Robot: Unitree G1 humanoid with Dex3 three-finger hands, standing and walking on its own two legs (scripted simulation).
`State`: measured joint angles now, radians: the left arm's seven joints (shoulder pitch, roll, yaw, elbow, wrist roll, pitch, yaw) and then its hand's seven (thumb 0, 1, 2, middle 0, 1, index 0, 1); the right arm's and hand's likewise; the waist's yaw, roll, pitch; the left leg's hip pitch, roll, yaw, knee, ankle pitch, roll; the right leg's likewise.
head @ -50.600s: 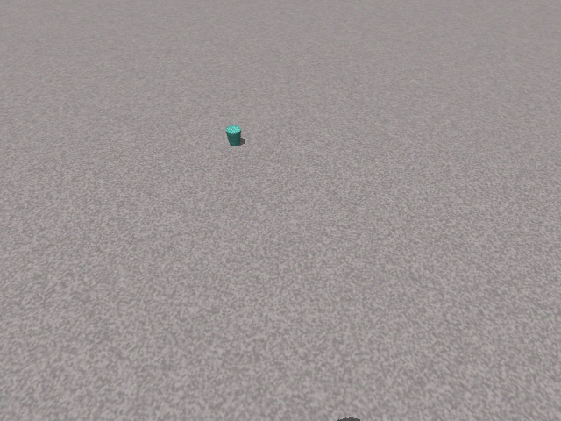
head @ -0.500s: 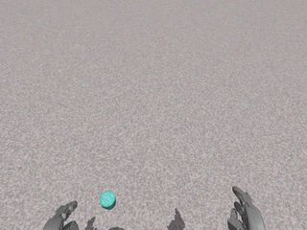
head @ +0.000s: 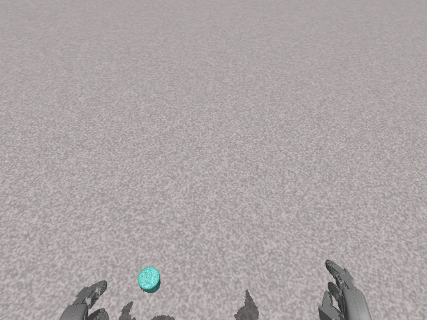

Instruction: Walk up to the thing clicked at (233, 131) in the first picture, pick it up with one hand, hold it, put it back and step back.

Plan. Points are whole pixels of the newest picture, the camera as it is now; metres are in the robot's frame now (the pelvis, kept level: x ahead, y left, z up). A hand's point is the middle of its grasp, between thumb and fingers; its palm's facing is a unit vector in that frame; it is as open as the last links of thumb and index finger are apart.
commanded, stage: home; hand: left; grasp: from above
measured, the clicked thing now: (150, 281) +0.43 +0.24 -0.66
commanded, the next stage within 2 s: stand in 0.20 s
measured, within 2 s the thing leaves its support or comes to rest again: neither
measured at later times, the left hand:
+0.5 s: hand out of the picture +0.13 +0.23 -0.09, palm faces +0.04 -0.94 -0.34, open 7.4 cm
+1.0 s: hand out of the picture +0.01 +0.25 -0.10, palm faces +0.07 -0.94 -0.33, open 7.4 cm
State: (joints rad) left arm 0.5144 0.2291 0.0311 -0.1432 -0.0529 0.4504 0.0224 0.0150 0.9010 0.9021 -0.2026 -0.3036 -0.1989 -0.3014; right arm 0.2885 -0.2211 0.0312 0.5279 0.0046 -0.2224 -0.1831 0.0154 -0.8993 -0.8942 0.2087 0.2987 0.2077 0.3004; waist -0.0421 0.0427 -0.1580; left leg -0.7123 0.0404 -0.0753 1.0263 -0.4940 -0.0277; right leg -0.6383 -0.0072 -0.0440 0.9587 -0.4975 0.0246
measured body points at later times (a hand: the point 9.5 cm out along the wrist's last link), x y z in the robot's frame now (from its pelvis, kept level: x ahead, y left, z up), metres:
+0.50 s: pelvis -0.01 +0.00 +0.02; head +0.01 +0.01 +0.47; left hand +0.13 +0.28 -0.07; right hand +0.13 -0.26 -0.08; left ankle +0.01 +0.13 -0.68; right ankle -0.01 -0.14 -0.68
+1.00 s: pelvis -0.01 +0.01 +0.06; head -0.01 +0.02 +0.51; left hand +0.01 +0.30 -0.08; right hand +0.08 -0.25 -0.08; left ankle +0.01 +0.13 -0.68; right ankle -0.01 -0.14 -0.68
